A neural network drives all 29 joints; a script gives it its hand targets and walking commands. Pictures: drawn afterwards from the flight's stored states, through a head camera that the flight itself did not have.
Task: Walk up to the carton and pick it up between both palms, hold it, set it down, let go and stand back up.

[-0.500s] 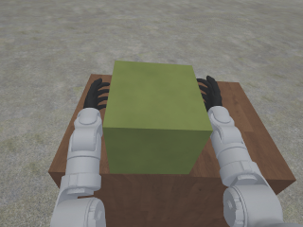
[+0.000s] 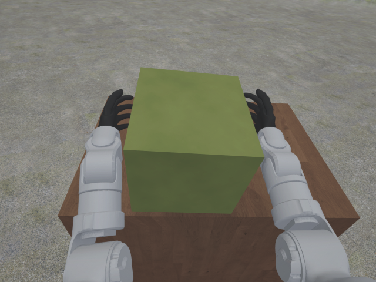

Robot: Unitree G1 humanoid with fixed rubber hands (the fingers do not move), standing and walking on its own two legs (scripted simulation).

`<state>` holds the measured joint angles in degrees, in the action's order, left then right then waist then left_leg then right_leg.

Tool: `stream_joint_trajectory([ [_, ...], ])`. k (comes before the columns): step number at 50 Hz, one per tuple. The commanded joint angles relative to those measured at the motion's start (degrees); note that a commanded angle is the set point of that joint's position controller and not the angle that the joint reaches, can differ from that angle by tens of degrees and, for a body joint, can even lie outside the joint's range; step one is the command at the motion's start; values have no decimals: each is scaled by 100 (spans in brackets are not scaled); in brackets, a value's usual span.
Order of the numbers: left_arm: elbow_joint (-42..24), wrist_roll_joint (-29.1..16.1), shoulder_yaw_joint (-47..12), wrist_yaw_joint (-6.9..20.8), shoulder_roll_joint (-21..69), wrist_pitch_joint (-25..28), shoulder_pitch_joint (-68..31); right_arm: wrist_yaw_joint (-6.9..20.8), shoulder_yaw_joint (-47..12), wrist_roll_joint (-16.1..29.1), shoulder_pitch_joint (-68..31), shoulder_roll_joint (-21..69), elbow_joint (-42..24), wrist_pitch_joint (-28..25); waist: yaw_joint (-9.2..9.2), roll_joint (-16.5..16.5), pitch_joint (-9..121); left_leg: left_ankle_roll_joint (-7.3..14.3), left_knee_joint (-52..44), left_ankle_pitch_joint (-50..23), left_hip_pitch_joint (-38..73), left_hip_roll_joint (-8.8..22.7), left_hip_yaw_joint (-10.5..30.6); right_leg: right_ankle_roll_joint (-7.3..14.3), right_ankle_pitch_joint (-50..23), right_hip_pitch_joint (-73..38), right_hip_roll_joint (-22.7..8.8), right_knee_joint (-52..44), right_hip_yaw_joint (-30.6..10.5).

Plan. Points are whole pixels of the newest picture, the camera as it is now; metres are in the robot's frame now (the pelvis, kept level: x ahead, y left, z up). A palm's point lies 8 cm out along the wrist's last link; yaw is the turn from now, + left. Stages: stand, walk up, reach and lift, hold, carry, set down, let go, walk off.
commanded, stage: reach and lift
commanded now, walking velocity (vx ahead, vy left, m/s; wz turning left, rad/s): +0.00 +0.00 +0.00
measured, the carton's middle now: (186, 141) +0.38 -0.01 +0.13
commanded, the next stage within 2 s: hold in 0.88 s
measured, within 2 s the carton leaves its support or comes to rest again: neither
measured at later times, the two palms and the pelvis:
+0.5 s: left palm (108, 122) +0.37 +0.15 +0.19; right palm (264, 120) +0.37 -0.17 +0.19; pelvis +0.00 +0.00 +0.00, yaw +0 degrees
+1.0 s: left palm (99, 120) +0.35 +0.16 +0.21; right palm (264, 113) +0.36 -0.16 +0.22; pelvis +0.00 -0.01 +0.00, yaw +0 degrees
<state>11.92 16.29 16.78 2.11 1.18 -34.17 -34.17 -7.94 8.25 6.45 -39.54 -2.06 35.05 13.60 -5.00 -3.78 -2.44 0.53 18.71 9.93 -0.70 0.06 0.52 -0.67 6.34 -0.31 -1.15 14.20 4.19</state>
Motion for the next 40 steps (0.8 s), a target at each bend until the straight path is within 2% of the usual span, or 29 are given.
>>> stream_joint_trajectory([
  [1, -306, -616, -2435, 707, 2984, 155, -3502, 584, -2107, 253, -3795, 2889, -1321, -383, -54, 388, 1925, -253, -282, -999, 187, -204, -189, -74, -459, -577, 374, -27, 174],
  [4, -172, -522, -2282, 747, 2944, 87, -3500, 570, -2063, 262, -3865, 2872, -1244, -361, -5, 389, 1880, -216, -317, -859, 95, -226, -227, -83, -378, -641, 361, -41, 161],
  [9, -331, -586, -2348, 766, 2924, 86, -3577, 516, -2220, 366, -3967, 2944, -1394, -362, -47, 313, 2124, -196, -200, -1205, 238, -261, -226, -130, -781, -797, 374, -4, 151],
  [14, -345, -534, -2268, 777, 2864, 51, -3706, 510, -2163, 364, -3951, 2968, -1230, -303, -20, 377, 1960, -166, -290, -934, 104, -263, -250, -122, -537, -737, 344, -16, 142],
  [16, -289, -484, -2194, 799, 2808, 10, -3603, 503, -2176, 368, -3923, 2979, -1231, -294, -11, 327, 1919, -137, -280, -997, 99, -280, -266, -143, -685, -816, 336, -9, 139],
  [20, -505, -587, -2371, 813, 2870, 14, -3656, 436, -2305, 506, -3956, 2990, -1440, -274, -109, 412, 2135, -207, -156, -1370, 247, -290, -218, -153, -1044, -925, 366, 43, 138],
  [24, -461, -502, -2286, 821, 2850, -44, -3645, 455, -2217, 464, -3835, 2913, -1241, -198, -91, 426, 1859, -217, -259, -1195, 200, -252, -216, -125, -636, -762, 371, -16, 171],
  [30, -614, -618, -2446, 782, 2886, -73, -3657, 433, -2372, 595, -4002, 2921, -1516, -203, -105, 415, 2136, -245, -116, -1559, 375, -253, -192, -130, -928, -807, 412, 24, 172],
  [33, -641, -585, -2411, 771, 2855, -126, -3659, 427, -2428, 631, -4022, 2931, -1494, -148, -38, 395, 2076, -218, -146, -1501, 314, -255, -202, -117, -811, -806, 419, 13, 162],
  [40, -987, -608, -2484, 786, 2857, -319, -3667, 378, -2561, 823, -3975, 2966, -1622, 34, -33, 479, 2074, -233, -149, -1576, 269, -249, -201, -95, -765, -887, 424, 33, 125],
])
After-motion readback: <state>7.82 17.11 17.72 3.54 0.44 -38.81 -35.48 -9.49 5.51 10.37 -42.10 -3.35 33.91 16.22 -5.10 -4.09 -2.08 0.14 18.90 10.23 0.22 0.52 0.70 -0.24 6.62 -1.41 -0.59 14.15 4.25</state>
